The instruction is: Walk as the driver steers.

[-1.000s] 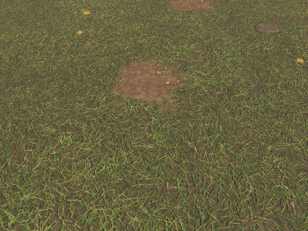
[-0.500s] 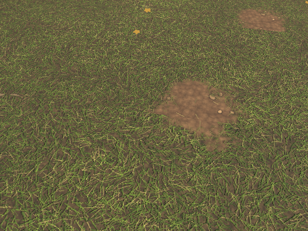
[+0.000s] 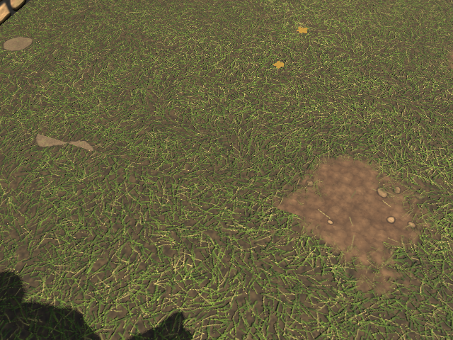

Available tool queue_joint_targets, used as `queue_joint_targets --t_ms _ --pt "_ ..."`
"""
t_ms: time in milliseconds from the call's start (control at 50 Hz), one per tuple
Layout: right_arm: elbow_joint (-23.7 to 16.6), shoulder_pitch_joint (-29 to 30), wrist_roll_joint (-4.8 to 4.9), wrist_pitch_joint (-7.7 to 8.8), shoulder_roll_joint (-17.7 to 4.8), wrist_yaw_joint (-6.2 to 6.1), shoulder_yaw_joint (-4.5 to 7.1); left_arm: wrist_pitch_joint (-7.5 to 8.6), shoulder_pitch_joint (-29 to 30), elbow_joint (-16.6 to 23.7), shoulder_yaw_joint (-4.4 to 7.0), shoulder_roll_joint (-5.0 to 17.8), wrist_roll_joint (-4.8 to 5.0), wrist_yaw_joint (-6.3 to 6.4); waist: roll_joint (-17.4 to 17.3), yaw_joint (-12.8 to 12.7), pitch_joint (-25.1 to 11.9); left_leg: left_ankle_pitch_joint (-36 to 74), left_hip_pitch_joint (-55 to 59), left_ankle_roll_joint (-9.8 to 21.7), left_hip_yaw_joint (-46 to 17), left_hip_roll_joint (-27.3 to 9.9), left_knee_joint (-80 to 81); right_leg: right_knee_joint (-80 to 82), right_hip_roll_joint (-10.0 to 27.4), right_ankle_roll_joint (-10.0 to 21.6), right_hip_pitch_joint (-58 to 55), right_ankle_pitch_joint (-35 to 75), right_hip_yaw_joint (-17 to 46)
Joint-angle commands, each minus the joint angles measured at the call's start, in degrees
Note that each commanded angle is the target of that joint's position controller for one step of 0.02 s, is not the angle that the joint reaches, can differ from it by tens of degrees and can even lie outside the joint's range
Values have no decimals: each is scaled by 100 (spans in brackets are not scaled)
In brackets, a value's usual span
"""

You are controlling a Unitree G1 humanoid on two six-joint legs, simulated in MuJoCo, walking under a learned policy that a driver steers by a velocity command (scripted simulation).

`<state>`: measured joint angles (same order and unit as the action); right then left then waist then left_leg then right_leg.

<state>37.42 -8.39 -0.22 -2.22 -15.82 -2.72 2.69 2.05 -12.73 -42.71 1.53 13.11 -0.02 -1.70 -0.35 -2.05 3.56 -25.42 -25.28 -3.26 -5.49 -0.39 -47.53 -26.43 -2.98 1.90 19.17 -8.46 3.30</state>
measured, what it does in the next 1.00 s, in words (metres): steps on the spot, turning right: left foot, then right foot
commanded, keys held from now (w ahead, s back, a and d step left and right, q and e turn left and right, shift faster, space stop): e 0.86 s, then no key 0.08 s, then q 0.06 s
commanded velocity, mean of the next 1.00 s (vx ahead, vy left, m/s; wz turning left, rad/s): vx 0.03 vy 0.00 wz -0.47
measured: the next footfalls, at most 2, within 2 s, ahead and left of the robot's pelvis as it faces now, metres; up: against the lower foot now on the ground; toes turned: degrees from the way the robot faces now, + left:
left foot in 0.12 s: +0.10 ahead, +0.14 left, +0.00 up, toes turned -8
right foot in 0.52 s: +0.02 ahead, -0.11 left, +0.00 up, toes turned -19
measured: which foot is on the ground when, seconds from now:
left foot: up 0.00-0.10, down 0.12-0.52, up 0.54-1.00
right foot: down 0.00-0.12, up 0.14-0.50, down 0.52-1.00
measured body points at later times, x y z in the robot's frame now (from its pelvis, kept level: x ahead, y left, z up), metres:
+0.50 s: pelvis +0.02 +0.00 +0.00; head +0.05 -0.02 +0.44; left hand +0.25 +0.22 -0.09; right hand +0.09 -0.31 -0.10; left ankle +0.06 +0.14 -0.74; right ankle -0.02 -0.10 -0.73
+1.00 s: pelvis +0.01 +0.00 +0.00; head +0.02 -0.03 +0.45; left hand +0.29 +0.15 -0.08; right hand +0.02 -0.32 -0.09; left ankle +0.07 +0.12 -0.71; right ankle -0.02 -0.10 -0.74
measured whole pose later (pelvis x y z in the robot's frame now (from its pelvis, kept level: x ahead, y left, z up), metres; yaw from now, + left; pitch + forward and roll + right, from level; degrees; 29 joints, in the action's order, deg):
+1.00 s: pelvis +0.01 +0.00 +0.00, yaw -33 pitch +2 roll +1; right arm 39.0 -6.1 0.3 -0.4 -16.0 -0.3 2.9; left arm -4.7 -10.2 -34.6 2.5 17.0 0.3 2.3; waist -0.9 -1.5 0.8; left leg -20.2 -20.8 -3.0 -3.5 2.2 -41.8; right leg -28.6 -6.6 2.2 17.5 -11.9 12.7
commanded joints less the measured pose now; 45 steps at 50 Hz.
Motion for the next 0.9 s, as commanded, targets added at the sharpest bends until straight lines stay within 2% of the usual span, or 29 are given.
queue_joint_targets --t_ms 20,60,100,120,140,160,180,200,220,240,280,300,360,420,460,480,500,520,540,560,580,600,620,640,680,720,780,800,900 --pt "-267 -341 33 -1 -443 -23 101 -114 328 457 364 1310 114 119 783 201 -1242 786 727 6 199 235 908 607 1278 1213 -840 2316 1537" --pt "-355 -221 6 -17 -342 79 86 -303 495 524 334 1227 163 157 792 274 -1146 1032 893 165 197 282 1396 633 1199 1143 -715 1402 1751" --pt "-359 -344 -61 56 -362 191 121 -439 596 592 298 1110 209 225 739 419 -1062 1699 1540 416 252 170 2263 424 979 857 -293 614 1760" --pt "-356 -559 -151 84 -569 208 188 -466 528 624 253 961 173 257 511 447 -1175 2071 2163 664 -54 -356 2381 28 808 597 172 -66 1650" --pt "-362 -511 -233 50 -1049 191 313 -450 364 711 184 679 117 259 -737 213 -1008 2679 2377 1264 -962 -1244 2659 -881 123 216 1037 -1396 847" --pt "-347 -528 -268 53 -1078 188 355 -406 294 756 202 751 82 279 -1545 304 -914 3048 1996 1999 -1891 -2145 3082 -2010 -232 -119 1308 -2549 96" --pt "-433 -432 -226 106 -853 160 286 -382 241 689 348 1121 40 283 -1104 350 -799 3392 1942 2206 -1875 -2239 3090 -3265 -22 -365 1490 -2724 172" --pt "-470 -159 -196 150 -683 141 233 -411 31 564 429 1202 86 293 -734 164 -737 3760 1840 2033 -1402 -1969 2962 -3901 25 -487 1507 -2527 245" --pt "-509 150 -132 194 -605 147 219 -487 -184 452 462 1180 89 338 -572 12 -693 4071 1791 1827 -914 -1717 2850 -4208 82 -597 1479 -2266 219" --pt "-499 263 -86 225 -577 155 209 -560 -229 433 465 1123 68 363 -558 0 -697 4602 1770 1773 -623 -1674 2762 -4447 120 -675 1443 -2058 170" --pt "-432 269 -73 196 -565 118 217 -660 -34 594 425 935 101 362 -647 42 -629 4590 1745 1651 -110 -1401 2744 -3975 167 -742 1319 -1748 -88" --pt "-401 218 -58 169 -569 97 225 -664 134 684 407 902 141 344 -683 131 -614 4436 1914 1665 -119 -1468 2744 -3649 230 -744 1395 -1678 -74" --pt "-306 110 -33 57 -789 55 320 -653 497 956 290 714 141 214 -863 344 -801 4151 2032 1700 37 -1607 2687 -2551 393 -671 895 -1546 -295" --pt "-213 49 35 18 -1000 86 398 -657 452 1041 325 870 139 102 -1020 382 -896 4051 1997 1711 74 -1758 2592 -1857 359 -516 441 -1541 -566" --pt "-162 102 120 21 -1073 103 421 -674 277 1022 363 914 128 43 -1015 271 -897 3899 1920 1571 156 -1790 2363 -1139 315 -320 108 -1173 -697" --pt "-137 216 154 -1 -1078 79 418 -668 46 939 389 879 110 49 -995 116 -909 3624 1757 1371 333 -1686 2152 -414 213 -173 -297 -599 -832" --pt "-24 51 193 9 -973 73 398 -666 -184 865 437 951 76 82 -829 47 -969 3019 1349 1026 571 -1530 1743 147 160 29 -944 -41 -706" --pt "-3 -98 75 36 -701 92 334 -643 -378 894 584 1425 71 145 264 90 -980 1556 183 416 1137 -1048 462 536 945 414 -1939 1432 590" --pt "-414 282 -195 84 -439 83 228 -599 -419 1030 705 2112 -15 164 1702 46 -849 -1268 -1710 -108 1201 -97 -1019 469 2454 1572 -2407 3368 2697" --pt "-464 732 -116 151 -697 61 307 -460 -549 1077 643 1926 -244 116 975 -376 -1165 -1451 -1762 -145 201 -25 -1988 630 2616 2070 -2019 3036 2852" --pt "-421 705 8 148 -851 41 371 -360 -239 1065 575 1753 -235 122 644 -144 -922 -952 -1785 -97 60 -134 -2307 648 2283 1799 -1767 2598 2279" --pt "-292 523 4 120 -885 -12 407 -326 123 1088 533 1580 -105 165 474 56 -750 -410 -1743 -73 42 -196 -2198 649 1919 1439 -1564 2142 1864" --pt "-216 432 -61 84 -911 -72 426 -338 335 1121 465 1414 17 210 531 131 -702 -61 -1686 -90 0 -229 -2086 637 1752 1233 -1474 2104 1695" --pt "-188 342 -97 69 -884 -82 429 -365 431 1126 417 1348 57 257 629 220 -767 212 -1437 -126 26 -160 -2151 613 1591 1159 -1308 2332 1545" --pt "-178 278 -48 88 -776 -50 395 -403 338 1119 370 1262 8 327 654 236 -935 581 -1259 -146 68 -4 -2171 627 1459 1159 -1291 2279 1475" --pt "-188 329 -9 105 -732 -52 363 -424 197 1073 359 1263 27 396 653 167 -940 742 -1270 -139 38 73 -1806 647 1408 1179 -1391 2082 1561" --pt "-268 487 -37 131 -555 -35 271 -479 80 1023 389 1360 38 475 812 97 -906 894 -1072 -178 67 166 -1002 583 1237 1125 -1413 1801 1671" --pt "-278 522 -58 169 -503 -12 231 -509 116 1054 406 1397 8 478 824 90 -978 969 -871 -189 77 196 -991 529 1226 1149 -1298 1887 1758" --pt "-298 558 23 269 -543 120 177 -612 214 1188 403 1382 2 454 885 12 -927 625 -375 -85 66 247 -284 442 1241 1212 -1117 1526 2254"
